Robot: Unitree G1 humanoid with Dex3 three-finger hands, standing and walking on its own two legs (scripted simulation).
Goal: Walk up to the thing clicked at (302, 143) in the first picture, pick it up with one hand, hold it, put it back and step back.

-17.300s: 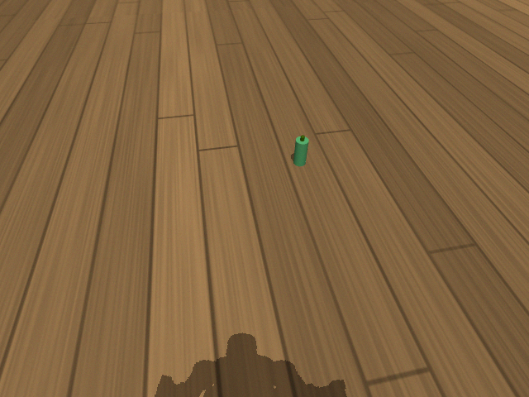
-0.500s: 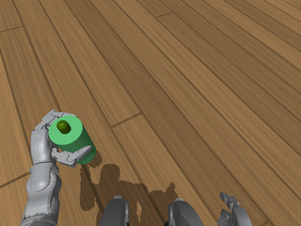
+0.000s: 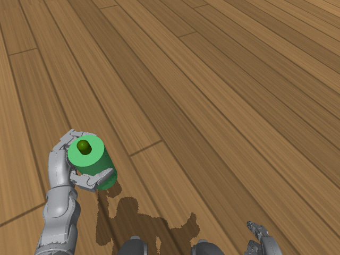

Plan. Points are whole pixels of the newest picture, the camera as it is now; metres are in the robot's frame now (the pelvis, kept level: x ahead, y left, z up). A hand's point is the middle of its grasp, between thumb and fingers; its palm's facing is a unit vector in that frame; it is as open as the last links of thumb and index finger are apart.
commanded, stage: lift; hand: left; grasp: from the side
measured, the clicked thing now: (94, 162) +0.33 +0.18 +0.02
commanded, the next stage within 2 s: hold in 0.20 s
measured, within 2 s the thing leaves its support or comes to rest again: neither
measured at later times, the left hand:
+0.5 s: hand (90, 154) +0.33 +0.18 +0.06, palm faces +0.23 -0.97 -0.02, open 10.3 cm
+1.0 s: hand (90, 150) +0.33 +0.18 +0.07, palm faces +0.22 -0.97 -0.01, open 10.3 cm
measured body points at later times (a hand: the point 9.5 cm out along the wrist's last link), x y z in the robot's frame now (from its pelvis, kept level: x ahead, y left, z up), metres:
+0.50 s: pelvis +0.00 +0.00 +0.02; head +0.05 +0.01 +0.46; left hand +0.31 +0.23 +0.06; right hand +0.14 -0.24 -0.09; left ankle +0.03 +0.11 -0.67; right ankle +0.01 -0.13 -0.67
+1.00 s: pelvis +0.01 +0.00 +0.03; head +0.04 +0.01 +0.48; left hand +0.31 +0.23 +0.08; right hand +0.14 -0.24 -0.08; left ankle +0.03 +0.11 -0.67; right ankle +0.01 -0.13 -0.67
